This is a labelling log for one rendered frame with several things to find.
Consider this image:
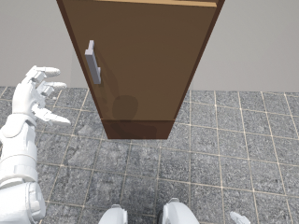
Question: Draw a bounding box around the right robot thigh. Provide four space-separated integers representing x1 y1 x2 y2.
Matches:
163 202 200 224

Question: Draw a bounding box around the cupboard door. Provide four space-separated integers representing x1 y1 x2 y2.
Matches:
63 0 217 120

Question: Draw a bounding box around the robot thigh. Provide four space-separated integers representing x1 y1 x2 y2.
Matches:
98 207 128 224
163 202 200 224

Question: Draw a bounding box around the left robot forearm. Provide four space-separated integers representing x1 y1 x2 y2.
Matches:
0 113 38 189

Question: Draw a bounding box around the left robot thigh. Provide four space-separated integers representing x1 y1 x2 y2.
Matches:
98 207 128 224

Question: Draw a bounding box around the right robot hand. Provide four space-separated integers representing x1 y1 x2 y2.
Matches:
230 211 250 224

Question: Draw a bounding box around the left robot hand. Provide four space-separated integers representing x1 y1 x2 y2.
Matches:
12 65 71 126

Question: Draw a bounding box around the handle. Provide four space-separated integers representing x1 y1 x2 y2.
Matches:
85 40 101 84

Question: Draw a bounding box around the robot left upper arm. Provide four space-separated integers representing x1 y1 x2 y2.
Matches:
0 181 46 224

